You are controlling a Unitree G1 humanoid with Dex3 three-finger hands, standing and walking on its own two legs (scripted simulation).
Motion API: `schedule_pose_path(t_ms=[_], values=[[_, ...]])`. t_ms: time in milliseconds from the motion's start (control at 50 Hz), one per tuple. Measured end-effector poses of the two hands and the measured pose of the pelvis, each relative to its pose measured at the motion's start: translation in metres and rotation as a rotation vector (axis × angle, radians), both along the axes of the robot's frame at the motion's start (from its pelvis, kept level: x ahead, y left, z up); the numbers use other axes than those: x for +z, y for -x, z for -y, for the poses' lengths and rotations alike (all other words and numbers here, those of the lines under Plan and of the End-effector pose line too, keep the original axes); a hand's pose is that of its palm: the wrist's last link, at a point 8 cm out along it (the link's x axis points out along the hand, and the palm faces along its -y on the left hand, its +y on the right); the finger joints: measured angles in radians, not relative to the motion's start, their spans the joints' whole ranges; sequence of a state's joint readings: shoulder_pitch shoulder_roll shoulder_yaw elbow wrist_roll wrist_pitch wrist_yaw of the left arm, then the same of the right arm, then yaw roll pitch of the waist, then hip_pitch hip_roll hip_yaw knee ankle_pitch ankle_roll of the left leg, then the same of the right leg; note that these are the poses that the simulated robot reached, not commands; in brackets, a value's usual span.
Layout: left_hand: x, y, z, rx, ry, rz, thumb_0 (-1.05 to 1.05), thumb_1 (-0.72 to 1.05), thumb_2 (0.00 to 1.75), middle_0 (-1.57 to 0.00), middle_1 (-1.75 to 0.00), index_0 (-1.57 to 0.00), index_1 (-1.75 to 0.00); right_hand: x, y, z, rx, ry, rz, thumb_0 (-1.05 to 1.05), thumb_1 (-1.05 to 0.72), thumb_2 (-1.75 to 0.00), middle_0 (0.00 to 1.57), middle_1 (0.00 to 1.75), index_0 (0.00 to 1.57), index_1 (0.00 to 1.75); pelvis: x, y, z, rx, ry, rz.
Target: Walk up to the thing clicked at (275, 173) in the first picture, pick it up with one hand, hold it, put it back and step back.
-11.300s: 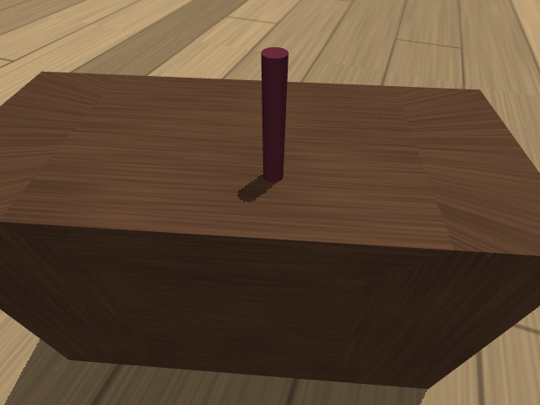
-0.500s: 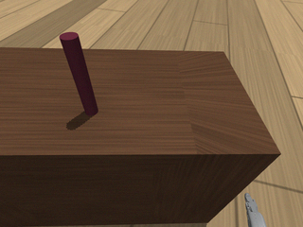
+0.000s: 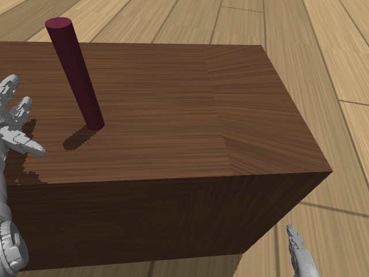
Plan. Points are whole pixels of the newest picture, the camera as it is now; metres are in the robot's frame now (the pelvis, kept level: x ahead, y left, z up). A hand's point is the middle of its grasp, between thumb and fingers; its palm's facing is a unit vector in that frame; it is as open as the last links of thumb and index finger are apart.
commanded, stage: close in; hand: left
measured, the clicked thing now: (81, 84) +0.50 +0.20 +0.16
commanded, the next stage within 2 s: rest palm in 0.50 s
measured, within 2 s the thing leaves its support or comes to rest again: leaves its support in 1.94 s
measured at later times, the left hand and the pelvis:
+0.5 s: hand (76, 116) +0.46 +0.21 +0.12, palm faces +0.14 -0.99 +0.02, open 17.5 cm; pelvis +0.00 -0.01 -0.02, yaw -1 degrees
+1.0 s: hand (89, 107) +0.47 +0.18 +0.13, palm faces +0.18 -0.98 +0.02, open 16.2 cm; pelvis -0.02 -0.01 -0.02, yaw -1 degrees
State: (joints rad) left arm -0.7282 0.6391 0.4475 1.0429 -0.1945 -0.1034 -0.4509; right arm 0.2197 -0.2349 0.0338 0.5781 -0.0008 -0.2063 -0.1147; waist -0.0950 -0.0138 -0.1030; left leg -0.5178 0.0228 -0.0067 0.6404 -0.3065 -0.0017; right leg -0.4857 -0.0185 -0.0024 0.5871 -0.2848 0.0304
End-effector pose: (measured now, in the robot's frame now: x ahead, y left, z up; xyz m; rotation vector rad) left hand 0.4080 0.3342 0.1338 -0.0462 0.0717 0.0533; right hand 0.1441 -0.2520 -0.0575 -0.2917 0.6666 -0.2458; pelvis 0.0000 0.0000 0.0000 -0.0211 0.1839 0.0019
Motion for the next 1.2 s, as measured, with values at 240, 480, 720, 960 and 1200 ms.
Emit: schedule_pose_path(t_ms=[240, 480, 720, 960, 1200], values=[[-0.023, -0.029, 0.054, 0.074, -0.011, 0.068, -0.01, -0.57, 0.03, -0.05, -0.04, -0.06, -0.03, -0.009, 0.022, 0.022, -0.073, -0.006, -0.052, -0.01, 0.54, -0.05, 0.06, 0.05, 0.05, 0.05, -0.012, 0.002, 0.001, -0.025, 0.009, -0.034], [-0.017, -0.02, 0.072, 0.087, -0.033, 0.065, -0.01, -0.55, 0.01, -0.06, -0.03, -0.07, -0.01, -0.005, 0.002, 0.021, -0.05, -0.051, 0.03, -0.01, 0.53, -0.05, 0.06, 0.05, 0.05, 0.05, -0.017, -0.002, 0.007, -0.016, -0.001, -0.019], [-0.018, -0.019, 0.092, 0.095, -0.03, 0.062, -0.01, -0.6, 0.0, -0.08, -0.01, -0.09, 0.0, -0.002, 0.01, 0.025, -0.039, -0.05, 0.039, -0.01, 0.53, -0.05, 0.06, 0.05, 0.05, 0.05, -0.019, 0.005, 0.012, -0.011, -0.008, -0.004], [-0.01, -0.032, 0.101, 0.124, -0.029, 0.064, -0.01, -0.61, 0.07, -0.34, -0.2, -0.35, -0.19, 0.003, 0.021, 0.028, -0.059, -0.035, 0.056, -0.01, 0.52, -0.05, 0.06, 0.05, 0.05, 0.05, -0.022, 0.014, 0.012, -0.018, -0.009, -0.006], [-0.007, -0.049, 0.097, 0.119, -0.032, 0.052, -0.01, -0.55, 0.23, -0.61, -0.44, -0.62, -0.43, -0.001, 0.032, 0.026, -0.063, -0.025, 0.029, -0.01, 0.52, -0.05, 0.06, 0.05, 0.05, 0.05, -0.025, 0.02, 0.009, -0.023, -0.005, -0.041]])
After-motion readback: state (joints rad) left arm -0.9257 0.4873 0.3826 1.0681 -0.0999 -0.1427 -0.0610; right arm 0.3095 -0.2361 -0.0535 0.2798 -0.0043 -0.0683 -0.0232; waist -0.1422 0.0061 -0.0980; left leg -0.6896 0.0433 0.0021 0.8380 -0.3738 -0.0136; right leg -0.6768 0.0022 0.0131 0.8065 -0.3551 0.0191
